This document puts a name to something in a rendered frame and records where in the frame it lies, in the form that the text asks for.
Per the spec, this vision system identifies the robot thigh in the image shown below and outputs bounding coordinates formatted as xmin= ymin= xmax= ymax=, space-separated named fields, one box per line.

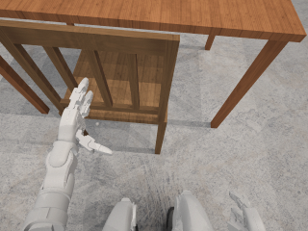
xmin=102 ymin=201 xmax=138 ymax=231
xmin=174 ymin=194 xmax=215 ymax=231

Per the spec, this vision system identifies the robot right thigh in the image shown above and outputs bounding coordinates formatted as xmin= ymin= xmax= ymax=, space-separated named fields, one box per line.
xmin=174 ymin=194 xmax=215 ymax=231

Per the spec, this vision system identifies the chair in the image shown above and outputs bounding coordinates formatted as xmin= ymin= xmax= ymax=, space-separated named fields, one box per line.
xmin=0 ymin=19 xmax=180 ymax=155

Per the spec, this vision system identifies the robot left forearm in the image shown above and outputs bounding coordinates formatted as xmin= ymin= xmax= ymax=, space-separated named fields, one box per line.
xmin=20 ymin=140 xmax=79 ymax=231

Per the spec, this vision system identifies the robot right hand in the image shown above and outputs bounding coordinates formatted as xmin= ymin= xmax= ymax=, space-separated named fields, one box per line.
xmin=227 ymin=191 xmax=267 ymax=231

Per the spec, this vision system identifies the robot left thigh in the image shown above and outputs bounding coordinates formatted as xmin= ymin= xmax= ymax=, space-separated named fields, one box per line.
xmin=102 ymin=201 xmax=138 ymax=231

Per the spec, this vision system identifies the robot left hand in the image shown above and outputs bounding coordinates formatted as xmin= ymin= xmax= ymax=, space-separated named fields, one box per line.
xmin=58 ymin=77 xmax=114 ymax=156

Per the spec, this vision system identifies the table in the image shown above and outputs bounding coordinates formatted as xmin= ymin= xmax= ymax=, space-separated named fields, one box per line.
xmin=0 ymin=0 xmax=307 ymax=129

